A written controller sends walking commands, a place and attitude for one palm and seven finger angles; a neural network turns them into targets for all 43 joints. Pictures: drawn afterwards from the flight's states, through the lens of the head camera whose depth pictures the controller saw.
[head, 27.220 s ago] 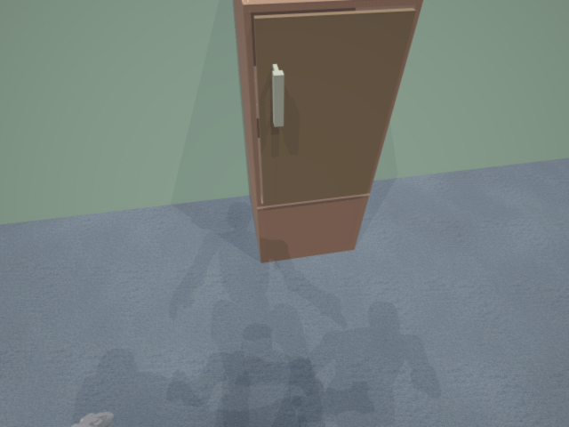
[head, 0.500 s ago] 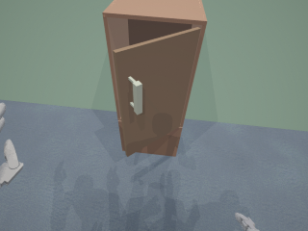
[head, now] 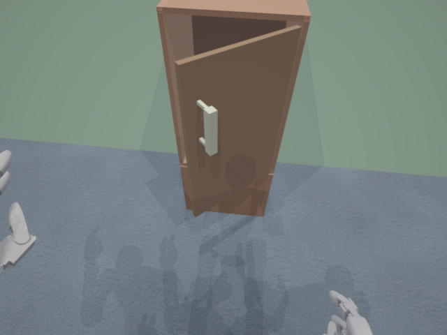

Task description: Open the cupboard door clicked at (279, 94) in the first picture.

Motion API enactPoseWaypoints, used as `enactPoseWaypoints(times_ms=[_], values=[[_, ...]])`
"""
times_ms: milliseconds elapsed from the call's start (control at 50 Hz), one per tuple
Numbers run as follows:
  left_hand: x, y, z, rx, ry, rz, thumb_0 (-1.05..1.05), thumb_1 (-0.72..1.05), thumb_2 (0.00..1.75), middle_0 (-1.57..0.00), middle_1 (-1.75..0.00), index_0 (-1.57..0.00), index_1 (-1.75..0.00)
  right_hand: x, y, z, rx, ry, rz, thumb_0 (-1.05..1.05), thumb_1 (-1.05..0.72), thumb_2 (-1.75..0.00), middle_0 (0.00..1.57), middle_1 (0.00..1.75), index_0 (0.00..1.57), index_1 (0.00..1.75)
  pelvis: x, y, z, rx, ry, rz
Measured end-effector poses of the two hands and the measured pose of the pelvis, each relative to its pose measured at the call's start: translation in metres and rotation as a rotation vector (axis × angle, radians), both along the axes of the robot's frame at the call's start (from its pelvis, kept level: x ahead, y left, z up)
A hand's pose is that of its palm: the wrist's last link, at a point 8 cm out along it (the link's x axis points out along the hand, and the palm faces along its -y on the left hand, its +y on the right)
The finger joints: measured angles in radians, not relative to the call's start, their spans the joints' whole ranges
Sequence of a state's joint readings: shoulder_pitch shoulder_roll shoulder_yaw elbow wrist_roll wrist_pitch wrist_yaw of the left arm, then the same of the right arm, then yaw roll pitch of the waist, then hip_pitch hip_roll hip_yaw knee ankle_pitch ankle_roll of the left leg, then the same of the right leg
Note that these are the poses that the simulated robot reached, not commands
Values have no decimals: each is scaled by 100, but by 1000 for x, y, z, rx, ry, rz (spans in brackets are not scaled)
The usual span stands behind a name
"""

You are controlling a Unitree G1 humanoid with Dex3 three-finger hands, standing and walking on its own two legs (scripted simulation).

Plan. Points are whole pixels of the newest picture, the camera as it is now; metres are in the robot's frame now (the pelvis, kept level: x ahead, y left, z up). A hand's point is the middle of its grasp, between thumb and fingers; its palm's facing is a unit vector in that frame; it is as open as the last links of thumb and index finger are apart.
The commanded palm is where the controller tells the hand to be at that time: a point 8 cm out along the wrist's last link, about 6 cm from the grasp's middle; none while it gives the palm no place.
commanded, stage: stop stepping back and stand still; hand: left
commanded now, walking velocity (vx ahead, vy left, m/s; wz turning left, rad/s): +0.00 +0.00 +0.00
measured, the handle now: (206, 127) +0.58 +0.09 +0.03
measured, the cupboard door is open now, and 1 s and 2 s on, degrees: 42 42 42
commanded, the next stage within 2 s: let the arm hang, fingers relaxed in 0.08 s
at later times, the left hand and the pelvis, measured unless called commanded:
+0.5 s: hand out of the picture +0.04 +0.18 -0.17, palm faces +0.00 -0.98 -0.18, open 7.2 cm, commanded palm none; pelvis -0.01 +0.01 +0.00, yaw +2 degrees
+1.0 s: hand out of the picture +0.01 +0.20 -0.16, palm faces +0.07 -0.97 -0.25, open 7.4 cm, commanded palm none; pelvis +0.00 +0.00 +0.00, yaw +3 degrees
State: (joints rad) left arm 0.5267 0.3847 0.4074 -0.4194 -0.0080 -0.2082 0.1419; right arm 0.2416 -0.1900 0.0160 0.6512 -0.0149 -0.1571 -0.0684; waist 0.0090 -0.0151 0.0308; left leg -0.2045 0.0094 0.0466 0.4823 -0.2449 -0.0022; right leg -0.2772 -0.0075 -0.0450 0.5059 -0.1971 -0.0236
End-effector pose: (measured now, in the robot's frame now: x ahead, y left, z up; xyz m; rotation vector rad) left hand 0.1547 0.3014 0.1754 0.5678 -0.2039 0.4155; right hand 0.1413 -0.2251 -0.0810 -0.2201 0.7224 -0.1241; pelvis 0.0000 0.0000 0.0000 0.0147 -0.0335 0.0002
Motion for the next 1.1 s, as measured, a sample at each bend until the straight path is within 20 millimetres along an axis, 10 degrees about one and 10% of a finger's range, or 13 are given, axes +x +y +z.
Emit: enactPoseWaypoints(times_ms=[200,320,400,480,620,740,1100], values=[[10,-1,-5,-4,27,-61,2,88,90,-21,-30,-21,-30,12,-3,9,-9,-42,5,2,-91,-90,20,30,20,30,-2,6,2,-20,21,2],[15,8,-169,-253,687,29,1,89,90,-20,-30,-20,-30,-2,-19,-33,3,162,27,1,-91,-90,20,30,20,30,-10,12,-8,-5,40,34],[-41,-26,-266,-434,1102,70,1,90,90,-20,-30,-20,-30,-36,-27,-44,-7,298,-13,1,-91,-90,20,30,20,30,-12,8,-8,-3,22,34],[-109,-68,-314,-593,1377,93,1,91,90,-20,-30,-20,-30,-84,-28,-50,-27,478,-43,1,-91,-90,20,30,20,30,-14,6,-5,-8,14,36],[-189,-61,-318,-670,1549,279,1,96,90,-20,-30,-21,-30,-156,-14,-56,1,745,-65,1,-91,-90,20,30,20,30,-11,2,2,-18,18,52],[-213,-49,-308,-654,1602,365,1,93,90,-20,-30,-20,-30,-177,4,-61,54,805,-81,1,-91,-90,20,30,20,30,-8,4,4,-16,14,53],[-121,-58,-305,-626,1392,229,1,90,90,-20,-30,-20,-30,-123,7,-65,76,641,-68,1,-91,-90,20,30,20,30,-1,3,6,-6,-4,44]])
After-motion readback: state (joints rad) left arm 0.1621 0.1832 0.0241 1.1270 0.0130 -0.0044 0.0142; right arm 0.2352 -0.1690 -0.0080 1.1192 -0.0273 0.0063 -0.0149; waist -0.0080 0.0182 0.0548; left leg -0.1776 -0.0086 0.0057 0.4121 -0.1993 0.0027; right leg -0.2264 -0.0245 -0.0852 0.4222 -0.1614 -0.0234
